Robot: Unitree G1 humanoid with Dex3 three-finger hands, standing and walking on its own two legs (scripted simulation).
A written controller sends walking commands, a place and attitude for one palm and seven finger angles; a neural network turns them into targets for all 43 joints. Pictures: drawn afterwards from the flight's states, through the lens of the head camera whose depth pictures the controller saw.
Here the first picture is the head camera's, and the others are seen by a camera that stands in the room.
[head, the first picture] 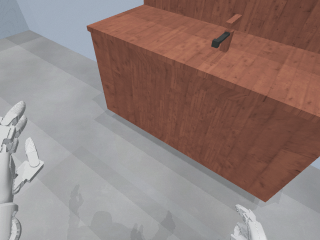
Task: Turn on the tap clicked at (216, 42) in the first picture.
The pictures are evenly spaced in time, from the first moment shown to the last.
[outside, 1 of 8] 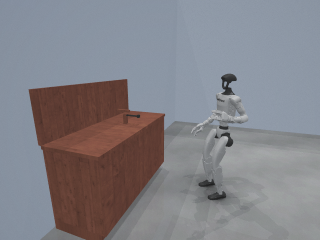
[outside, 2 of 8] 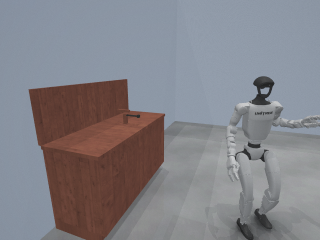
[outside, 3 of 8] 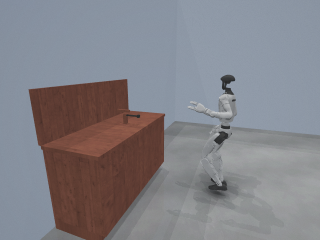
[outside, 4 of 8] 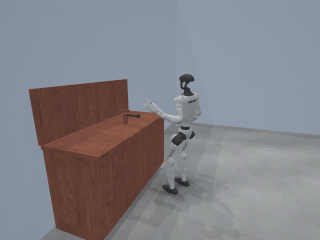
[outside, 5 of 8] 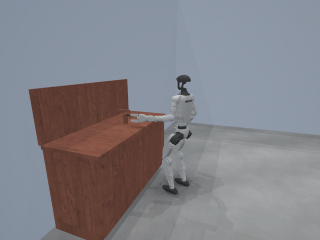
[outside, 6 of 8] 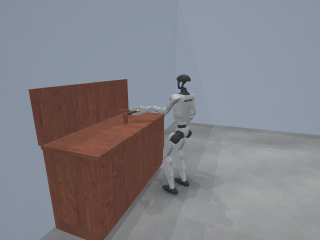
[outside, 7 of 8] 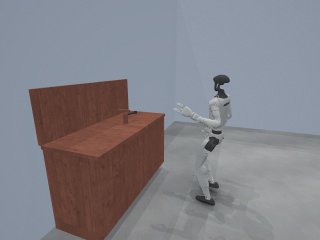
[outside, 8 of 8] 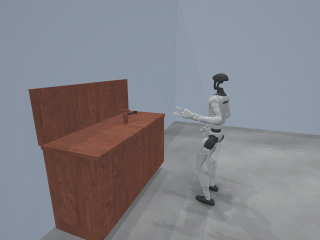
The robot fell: no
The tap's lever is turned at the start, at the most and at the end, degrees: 0 76 75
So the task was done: yes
